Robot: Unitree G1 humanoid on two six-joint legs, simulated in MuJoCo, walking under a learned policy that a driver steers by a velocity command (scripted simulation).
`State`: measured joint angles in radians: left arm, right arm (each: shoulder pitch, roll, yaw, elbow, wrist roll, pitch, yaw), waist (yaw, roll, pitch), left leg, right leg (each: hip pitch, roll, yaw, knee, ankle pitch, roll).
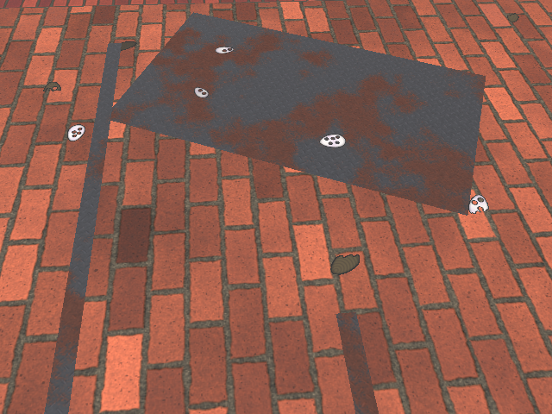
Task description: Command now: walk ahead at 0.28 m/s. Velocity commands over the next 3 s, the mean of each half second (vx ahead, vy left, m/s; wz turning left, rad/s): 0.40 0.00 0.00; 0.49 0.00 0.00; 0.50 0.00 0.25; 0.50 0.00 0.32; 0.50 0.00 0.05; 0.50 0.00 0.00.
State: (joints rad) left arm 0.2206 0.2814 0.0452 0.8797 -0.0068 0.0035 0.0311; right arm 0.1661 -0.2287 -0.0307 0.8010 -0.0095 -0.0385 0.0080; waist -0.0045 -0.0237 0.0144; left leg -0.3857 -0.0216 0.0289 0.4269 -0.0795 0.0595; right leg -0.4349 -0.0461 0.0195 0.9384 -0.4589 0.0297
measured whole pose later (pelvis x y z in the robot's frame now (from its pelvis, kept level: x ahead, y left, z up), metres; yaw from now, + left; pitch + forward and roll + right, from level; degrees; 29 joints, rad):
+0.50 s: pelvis +0.13 -0.03 +0.01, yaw +0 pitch +2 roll +1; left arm 0.47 0.21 0.04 1.00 0.00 -0.08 0.02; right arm 0.08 -0.26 -0.07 0.81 0.02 -0.06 0.02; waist 0.10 0.03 -0.02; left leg -0.63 0.06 -0.01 0.66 0.01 0.00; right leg 0.00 -0.03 -0.02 0.21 -0.25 -0.01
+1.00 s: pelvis +0.39 +0.04 +0.01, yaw +0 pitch +1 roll +2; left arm 0.10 0.26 0.07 0.87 -0.01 -0.08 0.00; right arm 0.36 -0.24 -0.06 0.96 0.00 -0.08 0.01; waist -0.06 -0.04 0.01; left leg -0.03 -0.07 0.05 0.20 -0.20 0.06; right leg -0.69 -0.14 0.03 0.75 0.02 -0.01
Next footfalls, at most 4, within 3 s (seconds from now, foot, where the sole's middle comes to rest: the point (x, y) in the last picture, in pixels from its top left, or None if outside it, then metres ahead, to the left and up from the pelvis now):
0.20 right None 0.08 -0.14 -0.77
0.66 left None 0.37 0.13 -0.77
1.18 right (321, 331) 0.69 -0.11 -0.77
1.74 left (215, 251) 0.94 0.18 -0.77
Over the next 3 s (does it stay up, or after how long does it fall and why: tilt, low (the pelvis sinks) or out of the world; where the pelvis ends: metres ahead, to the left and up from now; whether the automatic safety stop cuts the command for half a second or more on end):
stays up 1.49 0.30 0.00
